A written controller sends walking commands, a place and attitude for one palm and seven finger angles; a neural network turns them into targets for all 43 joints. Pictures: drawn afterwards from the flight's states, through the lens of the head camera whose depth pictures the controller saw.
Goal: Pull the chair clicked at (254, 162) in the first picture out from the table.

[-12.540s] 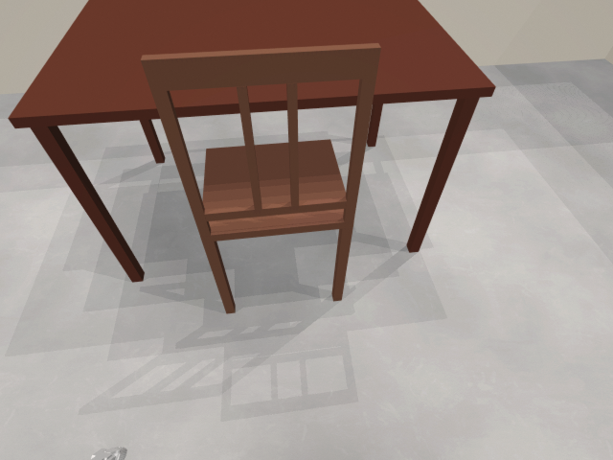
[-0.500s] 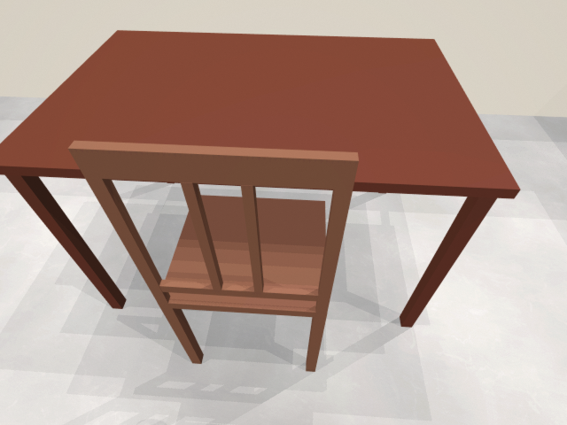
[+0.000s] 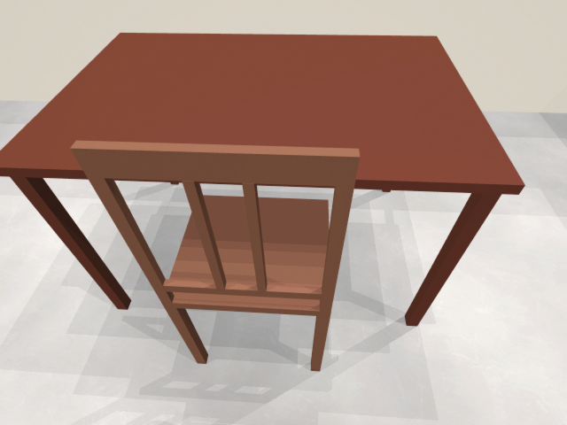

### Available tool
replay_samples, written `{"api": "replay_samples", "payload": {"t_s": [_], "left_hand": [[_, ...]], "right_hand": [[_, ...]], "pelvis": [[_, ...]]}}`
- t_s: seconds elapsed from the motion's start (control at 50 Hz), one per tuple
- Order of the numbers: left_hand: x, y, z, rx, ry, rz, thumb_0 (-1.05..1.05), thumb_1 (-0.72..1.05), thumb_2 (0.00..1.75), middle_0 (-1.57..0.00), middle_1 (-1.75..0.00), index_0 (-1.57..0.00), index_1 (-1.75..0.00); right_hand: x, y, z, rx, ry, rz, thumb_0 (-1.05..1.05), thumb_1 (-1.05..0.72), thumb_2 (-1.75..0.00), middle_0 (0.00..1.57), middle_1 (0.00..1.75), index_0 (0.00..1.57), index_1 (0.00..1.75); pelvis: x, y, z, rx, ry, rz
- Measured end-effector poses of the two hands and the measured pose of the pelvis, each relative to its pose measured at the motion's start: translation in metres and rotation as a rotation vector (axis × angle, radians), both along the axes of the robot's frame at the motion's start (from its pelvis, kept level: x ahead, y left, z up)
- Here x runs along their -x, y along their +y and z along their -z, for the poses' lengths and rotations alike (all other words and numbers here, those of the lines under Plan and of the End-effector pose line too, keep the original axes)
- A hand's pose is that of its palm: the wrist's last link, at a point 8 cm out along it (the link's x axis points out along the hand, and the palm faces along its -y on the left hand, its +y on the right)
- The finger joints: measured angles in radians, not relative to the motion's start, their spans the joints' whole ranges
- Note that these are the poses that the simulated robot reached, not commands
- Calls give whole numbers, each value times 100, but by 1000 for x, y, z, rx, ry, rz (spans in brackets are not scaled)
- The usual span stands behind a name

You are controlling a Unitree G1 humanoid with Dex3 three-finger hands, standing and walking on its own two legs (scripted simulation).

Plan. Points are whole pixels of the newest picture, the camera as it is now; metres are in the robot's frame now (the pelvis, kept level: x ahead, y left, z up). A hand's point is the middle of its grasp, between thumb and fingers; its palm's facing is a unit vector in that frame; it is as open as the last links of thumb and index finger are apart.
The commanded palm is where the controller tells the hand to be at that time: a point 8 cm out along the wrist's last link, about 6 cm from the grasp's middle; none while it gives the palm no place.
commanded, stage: raise the hand toward the chair's back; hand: left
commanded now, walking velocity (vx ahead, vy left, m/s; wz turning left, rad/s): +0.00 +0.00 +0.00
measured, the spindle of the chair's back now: (208, 241) +0.45 +0.19 -0.06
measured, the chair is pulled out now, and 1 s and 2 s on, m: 0.00 0.00 0.00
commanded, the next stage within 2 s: aim the fingers beside a spindle in 2.00 s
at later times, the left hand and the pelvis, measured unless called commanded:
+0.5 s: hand out of the picture +0.13 +0.19 -0.05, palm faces +0.16 -0.98 -0.08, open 10.8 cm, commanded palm +0.12 +0.23 -0.06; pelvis -0.04 +0.01 -0.10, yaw +2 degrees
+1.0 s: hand (164, 387) +0.18 +0.19 -0.06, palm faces -0.05 -1.00 -0.06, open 15.1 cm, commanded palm +0.16 +0.26 -0.04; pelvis -0.04 +0.03 -0.09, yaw +1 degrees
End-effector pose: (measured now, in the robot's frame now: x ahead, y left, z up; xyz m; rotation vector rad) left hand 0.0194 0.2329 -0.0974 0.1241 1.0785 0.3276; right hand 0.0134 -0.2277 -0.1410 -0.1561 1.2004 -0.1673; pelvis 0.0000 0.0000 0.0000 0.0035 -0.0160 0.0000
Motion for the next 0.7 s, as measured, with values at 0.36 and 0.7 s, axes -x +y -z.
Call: {"api": "replay_samples", "payload": {"t_s": [0.36, 0.7], "left_hand": [[-103, -41, -28, 169, -945, 282, 1, 57, 75, -17, -25, -17, -24], [-142, -21, -34, 218, -918, 432, 1, 17, 58, -12, -18, -12, -18]], "right_hand": [[-188, -12, -47, 115, -728, -214, 1, -90, -90, 20, 30, 20, 29], [-121, 48, 45, -54, -471, -123, 1, -90, -90, 21, 30, 21, 30]], "pelvis": [[28, 5, 77, -10, 217, -2], [44, 19, 100, 35, 294, -14]]}}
